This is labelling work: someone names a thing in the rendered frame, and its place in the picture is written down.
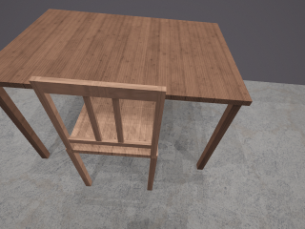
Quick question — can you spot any chair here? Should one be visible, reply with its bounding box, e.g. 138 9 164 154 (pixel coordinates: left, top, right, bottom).
29 76 167 191

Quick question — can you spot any table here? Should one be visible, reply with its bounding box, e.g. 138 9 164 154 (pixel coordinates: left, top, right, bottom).
0 9 253 170

